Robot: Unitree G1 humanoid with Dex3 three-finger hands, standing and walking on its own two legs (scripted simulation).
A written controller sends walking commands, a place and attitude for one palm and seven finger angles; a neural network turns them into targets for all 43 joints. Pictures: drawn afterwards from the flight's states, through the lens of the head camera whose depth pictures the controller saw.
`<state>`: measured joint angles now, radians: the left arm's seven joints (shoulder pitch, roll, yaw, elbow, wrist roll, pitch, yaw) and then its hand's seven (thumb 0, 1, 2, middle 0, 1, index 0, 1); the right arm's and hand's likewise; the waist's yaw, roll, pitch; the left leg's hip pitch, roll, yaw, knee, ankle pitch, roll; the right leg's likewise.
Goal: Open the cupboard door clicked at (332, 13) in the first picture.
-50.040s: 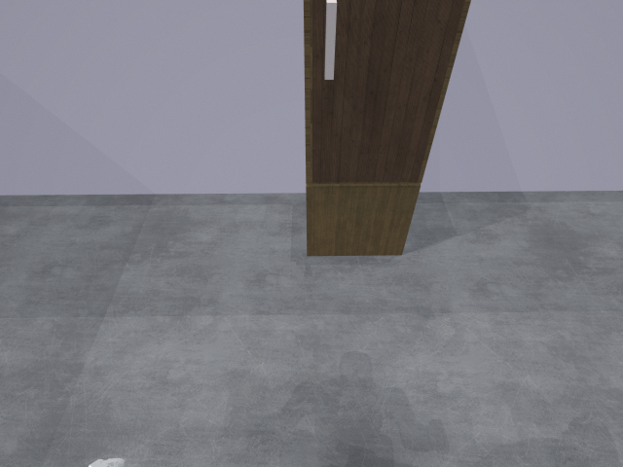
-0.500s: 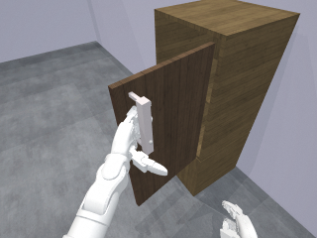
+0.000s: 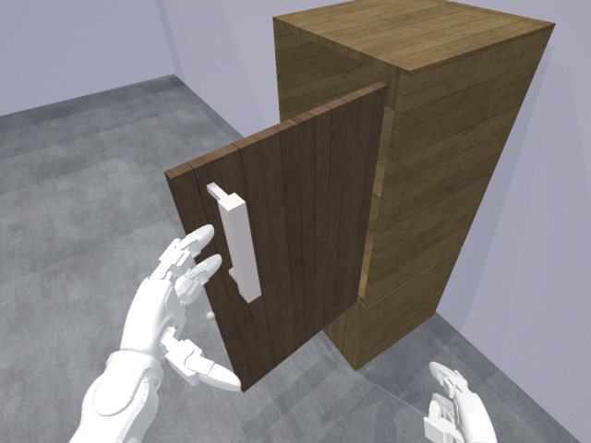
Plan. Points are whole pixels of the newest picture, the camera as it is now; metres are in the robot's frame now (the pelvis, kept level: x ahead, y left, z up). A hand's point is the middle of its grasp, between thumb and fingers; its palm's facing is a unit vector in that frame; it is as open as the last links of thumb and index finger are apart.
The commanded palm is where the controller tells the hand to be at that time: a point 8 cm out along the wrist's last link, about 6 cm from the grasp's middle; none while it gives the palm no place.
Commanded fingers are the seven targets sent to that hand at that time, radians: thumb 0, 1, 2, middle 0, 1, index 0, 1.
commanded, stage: slide the hand sideways off the handle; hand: left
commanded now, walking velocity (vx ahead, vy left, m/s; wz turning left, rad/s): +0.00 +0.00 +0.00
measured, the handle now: (233, 245) +0.33 +0.12 +0.13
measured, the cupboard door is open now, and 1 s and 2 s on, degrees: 97 96 96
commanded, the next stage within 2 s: draw the hand back to the body in 0.32 s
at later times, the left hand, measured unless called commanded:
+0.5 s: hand (158, 343) +0.19 +0.17 +0.13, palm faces -0.03 -1.00 -0.06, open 16.3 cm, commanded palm +0.16 +0.22 +0.14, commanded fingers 0.00 -0.50 0.30 -0.15 -0.30 -0.15 -0.30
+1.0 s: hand (96, 343) +0.18 +0.23 +0.14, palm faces +0.13 -0.97 -0.21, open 15.9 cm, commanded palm +0.14 +0.27 +0.15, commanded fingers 0.00 -0.15 0.45 -0.16 -0.30 -0.16 -0.30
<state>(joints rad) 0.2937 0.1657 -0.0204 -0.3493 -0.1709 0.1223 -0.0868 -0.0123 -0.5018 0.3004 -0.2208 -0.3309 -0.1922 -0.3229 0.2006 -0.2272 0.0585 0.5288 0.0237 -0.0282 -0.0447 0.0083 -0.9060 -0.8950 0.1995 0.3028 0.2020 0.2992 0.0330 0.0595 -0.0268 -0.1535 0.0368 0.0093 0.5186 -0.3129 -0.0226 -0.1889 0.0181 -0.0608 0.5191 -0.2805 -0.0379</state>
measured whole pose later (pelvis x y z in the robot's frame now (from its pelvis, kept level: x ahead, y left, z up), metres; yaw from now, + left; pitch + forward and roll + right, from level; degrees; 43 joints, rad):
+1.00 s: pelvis -0.02 +0.03 +0.00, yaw +1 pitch -4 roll -1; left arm 0.40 0.30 0.19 -0.43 -0.18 0.06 -0.12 -0.01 -0.42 0.34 -0.15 -0.30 -0.16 -0.31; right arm 0.22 -0.23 0.08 0.59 0.02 -0.23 -0.08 0.01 -0.90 -0.89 0.20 0.30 0.20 0.30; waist 0.06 0.06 -0.01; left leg -0.18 0.01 0.00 0.57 -0.31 0.01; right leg -0.18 -0.01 -0.07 0.51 -0.26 0.00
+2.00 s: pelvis +0.01 +0.02 +0.01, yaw -1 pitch -5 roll -1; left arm 0.44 0.32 0.32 -0.36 -0.05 -0.09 0.11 0.01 0.88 0.90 -0.20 -0.30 -0.21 -0.31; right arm 0.18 -0.22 0.02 0.65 -0.01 -0.10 -0.06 0.01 -0.90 -0.89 0.20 0.30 0.20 0.30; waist 0.08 0.06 0.03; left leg -0.04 0.02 0.03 0.40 -0.27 0.00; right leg -0.07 0.01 -0.04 0.36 -0.21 -0.01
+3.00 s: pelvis -0.12 +0.05 -0.02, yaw -1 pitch -2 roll -1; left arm 0.49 0.39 0.44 -0.55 0.00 -0.26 0.16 0.01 0.88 0.90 -0.21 -0.30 -0.22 -0.31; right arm 0.22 -0.22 0.01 0.59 0.00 -0.09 -0.07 0.01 -0.90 -0.89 0.20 0.30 0.21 0.30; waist -0.01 -0.01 0.08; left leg -0.47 -0.01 0.05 0.72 -0.29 0.05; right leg -0.48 -0.03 -0.01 0.67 -0.20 0.02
